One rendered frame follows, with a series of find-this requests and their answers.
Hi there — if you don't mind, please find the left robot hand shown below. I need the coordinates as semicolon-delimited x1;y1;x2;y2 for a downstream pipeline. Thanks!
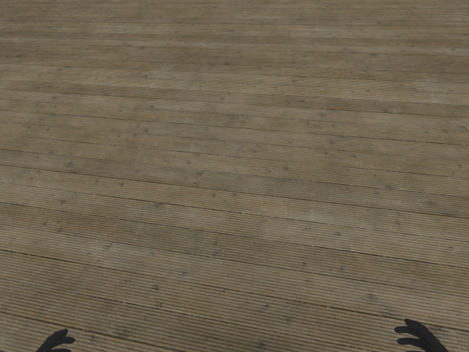
36;329;75;352

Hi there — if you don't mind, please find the right robot hand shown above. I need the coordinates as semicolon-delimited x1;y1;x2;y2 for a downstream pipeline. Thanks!
394;318;448;352

